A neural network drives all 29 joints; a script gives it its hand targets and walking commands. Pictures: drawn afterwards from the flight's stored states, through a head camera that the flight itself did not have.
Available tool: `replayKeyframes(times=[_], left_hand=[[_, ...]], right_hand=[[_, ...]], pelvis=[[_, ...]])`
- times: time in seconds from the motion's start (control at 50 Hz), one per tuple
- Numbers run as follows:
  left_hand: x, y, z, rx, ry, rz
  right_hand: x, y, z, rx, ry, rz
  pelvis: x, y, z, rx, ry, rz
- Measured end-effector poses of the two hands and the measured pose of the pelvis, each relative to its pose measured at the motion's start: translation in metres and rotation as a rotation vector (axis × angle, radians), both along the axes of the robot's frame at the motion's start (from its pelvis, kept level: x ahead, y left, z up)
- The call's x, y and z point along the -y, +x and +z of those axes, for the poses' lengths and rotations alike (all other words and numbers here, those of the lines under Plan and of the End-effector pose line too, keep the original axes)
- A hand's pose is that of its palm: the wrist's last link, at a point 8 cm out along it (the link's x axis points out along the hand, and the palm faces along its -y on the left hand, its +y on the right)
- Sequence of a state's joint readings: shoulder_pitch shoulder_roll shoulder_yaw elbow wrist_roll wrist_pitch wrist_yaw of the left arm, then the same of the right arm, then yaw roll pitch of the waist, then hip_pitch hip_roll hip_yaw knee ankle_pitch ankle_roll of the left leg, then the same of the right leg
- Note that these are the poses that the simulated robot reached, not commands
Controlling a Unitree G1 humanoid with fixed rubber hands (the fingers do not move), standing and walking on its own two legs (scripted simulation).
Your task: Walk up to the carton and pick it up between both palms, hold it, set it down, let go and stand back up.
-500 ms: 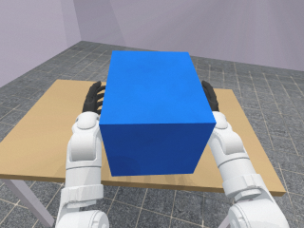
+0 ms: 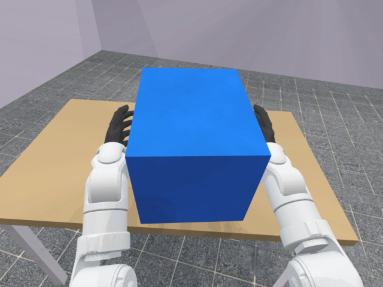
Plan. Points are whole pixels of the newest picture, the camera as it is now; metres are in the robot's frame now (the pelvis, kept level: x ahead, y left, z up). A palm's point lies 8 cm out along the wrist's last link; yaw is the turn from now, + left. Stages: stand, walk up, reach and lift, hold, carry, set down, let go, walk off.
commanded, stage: hold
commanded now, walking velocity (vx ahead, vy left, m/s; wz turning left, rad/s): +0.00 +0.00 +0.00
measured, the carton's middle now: (191, 142) +0.38 -0.01 +0.16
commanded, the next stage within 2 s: none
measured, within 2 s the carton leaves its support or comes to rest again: neither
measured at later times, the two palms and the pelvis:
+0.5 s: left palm (109, 144) +0.36 +0.16 +0.18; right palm (256, 139) +0.37 -0.14 +0.18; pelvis +0.00 +0.00 +0.00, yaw +0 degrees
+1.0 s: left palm (110, 143) +0.36 +0.16 +0.18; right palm (257, 139) +0.37 -0.14 +0.18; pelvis +0.00 +0.00 +0.00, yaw +0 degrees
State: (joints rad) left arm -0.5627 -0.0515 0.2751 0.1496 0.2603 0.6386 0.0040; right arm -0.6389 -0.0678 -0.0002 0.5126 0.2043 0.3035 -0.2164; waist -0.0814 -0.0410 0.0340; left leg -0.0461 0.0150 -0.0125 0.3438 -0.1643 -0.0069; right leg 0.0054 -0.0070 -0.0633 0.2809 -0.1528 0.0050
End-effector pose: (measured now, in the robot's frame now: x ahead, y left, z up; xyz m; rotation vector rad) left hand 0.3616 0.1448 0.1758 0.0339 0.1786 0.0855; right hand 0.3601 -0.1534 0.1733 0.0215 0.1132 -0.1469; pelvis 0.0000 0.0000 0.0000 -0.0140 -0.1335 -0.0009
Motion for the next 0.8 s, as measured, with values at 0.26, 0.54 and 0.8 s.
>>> replayKeyframes(times=[0.26, 0.54, 0.8], left_hand=[[-0.004, 0.002, 0.008, 0.012, 0.004, 0.016], [-0.015, -0.002, 0.001, 0.004, -0.014, 0.032], [-0.014, 0.001, 0.003, 0.003, -0.008, 0.023]], right_hand=[[-0.004, 0.006, 0.007, 0.012, -0.004, 0.015], [-0.015, 0.008, 0.005, 0.004, -0.014, 0.032], [-0.014, 0.008, 0.005, 0.003, -0.008, 0.022]], pelvis=[[0.002, 0.000, 0.000, -0.002, 0.001, 0.002], [0.001, 0.000, 0.000, -0.009, -0.003, 0.008], [-0.002, 0.001, 0.000, -0.006, -0.005, 0.011]])
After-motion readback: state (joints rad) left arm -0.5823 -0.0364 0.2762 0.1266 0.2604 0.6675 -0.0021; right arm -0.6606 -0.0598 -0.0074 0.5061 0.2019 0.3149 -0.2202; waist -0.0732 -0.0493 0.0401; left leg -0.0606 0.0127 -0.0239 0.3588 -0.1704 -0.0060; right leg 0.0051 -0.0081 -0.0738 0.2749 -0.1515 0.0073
